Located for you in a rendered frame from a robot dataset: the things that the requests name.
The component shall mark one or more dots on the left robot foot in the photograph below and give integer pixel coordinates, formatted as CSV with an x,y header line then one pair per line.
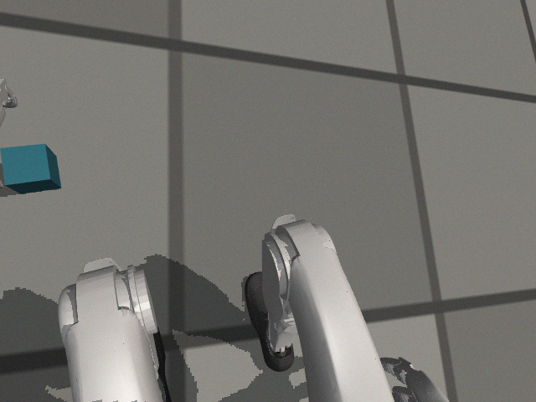
x,y
161,369

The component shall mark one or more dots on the cube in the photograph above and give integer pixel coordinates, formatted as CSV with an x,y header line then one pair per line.
x,y
29,169

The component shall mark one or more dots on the left robot hand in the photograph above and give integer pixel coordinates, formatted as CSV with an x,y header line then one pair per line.
x,y
7,100

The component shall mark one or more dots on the right robot hand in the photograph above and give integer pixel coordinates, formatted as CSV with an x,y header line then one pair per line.
x,y
421,388

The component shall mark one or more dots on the right robot foot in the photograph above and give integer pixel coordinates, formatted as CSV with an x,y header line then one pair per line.
x,y
259,318

